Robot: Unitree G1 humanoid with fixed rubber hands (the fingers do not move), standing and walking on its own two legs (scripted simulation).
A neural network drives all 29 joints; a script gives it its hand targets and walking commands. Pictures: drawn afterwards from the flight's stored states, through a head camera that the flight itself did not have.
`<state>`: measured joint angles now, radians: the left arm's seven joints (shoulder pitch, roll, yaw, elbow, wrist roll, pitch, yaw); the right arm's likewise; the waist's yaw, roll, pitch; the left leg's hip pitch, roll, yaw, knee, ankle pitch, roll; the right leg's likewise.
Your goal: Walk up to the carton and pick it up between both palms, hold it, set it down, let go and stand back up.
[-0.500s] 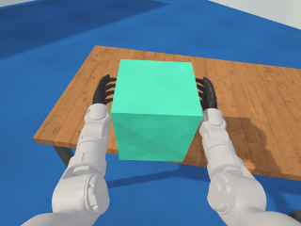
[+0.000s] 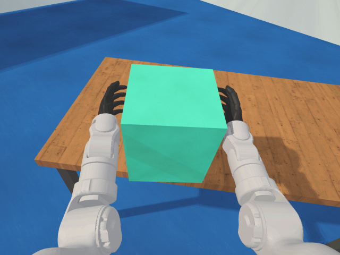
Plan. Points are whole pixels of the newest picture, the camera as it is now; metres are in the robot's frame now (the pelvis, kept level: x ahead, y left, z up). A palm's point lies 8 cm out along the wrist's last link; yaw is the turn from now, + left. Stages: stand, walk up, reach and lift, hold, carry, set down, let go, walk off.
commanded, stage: reach and lift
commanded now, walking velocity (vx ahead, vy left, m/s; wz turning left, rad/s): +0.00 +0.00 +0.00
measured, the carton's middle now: (169, 127) +0.41 -0.01 +0.07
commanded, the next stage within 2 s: hold in 1.50 s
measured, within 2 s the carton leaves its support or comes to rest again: neither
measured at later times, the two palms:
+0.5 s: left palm (95, 106) +0.36 +0.15 +0.18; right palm (232, 113) +0.36 -0.15 +0.17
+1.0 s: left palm (89, 99) +0.35 +0.16 +0.21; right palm (233, 105) +0.36 -0.14 +0.19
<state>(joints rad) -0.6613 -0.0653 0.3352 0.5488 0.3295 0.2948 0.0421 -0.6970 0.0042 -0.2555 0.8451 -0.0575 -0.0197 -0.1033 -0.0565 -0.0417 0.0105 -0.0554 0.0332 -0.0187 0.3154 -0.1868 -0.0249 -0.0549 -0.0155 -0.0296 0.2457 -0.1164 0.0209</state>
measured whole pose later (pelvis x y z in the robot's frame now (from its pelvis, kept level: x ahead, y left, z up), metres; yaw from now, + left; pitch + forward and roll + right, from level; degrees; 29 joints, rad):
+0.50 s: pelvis -0.01 +0.00 +0.00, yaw +1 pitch -9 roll -1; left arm -0.65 -0.06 0.31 0.28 0.38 0.54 -0.01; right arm -0.69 -0.01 -0.13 0.69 0.07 0.13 -0.15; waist -0.09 -0.06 0.05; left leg 0.01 0.02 -0.04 0.32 -0.18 -0.02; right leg 0.03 -0.03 -0.05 0.24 -0.11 0.03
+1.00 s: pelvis -0.01 +0.00 +0.00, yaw +2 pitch -11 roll -1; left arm -0.66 -0.05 0.33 0.16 0.41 0.66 -0.07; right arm -0.72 -0.01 -0.08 0.61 0.11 0.22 -0.18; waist -0.10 -0.06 0.07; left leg 0.05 0.02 -0.05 0.31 -0.18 -0.02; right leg 0.06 -0.03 -0.06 0.24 -0.12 0.02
